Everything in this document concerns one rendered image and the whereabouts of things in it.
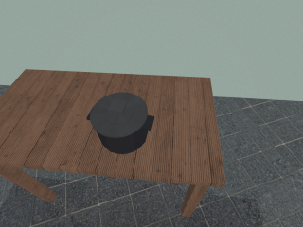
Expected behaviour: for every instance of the knob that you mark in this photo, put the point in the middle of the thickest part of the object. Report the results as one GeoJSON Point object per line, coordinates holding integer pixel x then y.
{"type": "Point", "coordinates": [117, 107]}

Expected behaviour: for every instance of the pot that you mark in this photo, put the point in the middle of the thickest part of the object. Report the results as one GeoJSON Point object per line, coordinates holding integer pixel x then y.
{"type": "Point", "coordinates": [129, 143]}

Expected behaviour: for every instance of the table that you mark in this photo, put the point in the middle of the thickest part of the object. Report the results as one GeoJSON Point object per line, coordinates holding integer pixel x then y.
{"type": "Point", "coordinates": [44, 126]}

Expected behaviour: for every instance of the lid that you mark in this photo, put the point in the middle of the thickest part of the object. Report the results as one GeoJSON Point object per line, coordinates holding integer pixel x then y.
{"type": "Point", "coordinates": [114, 125]}

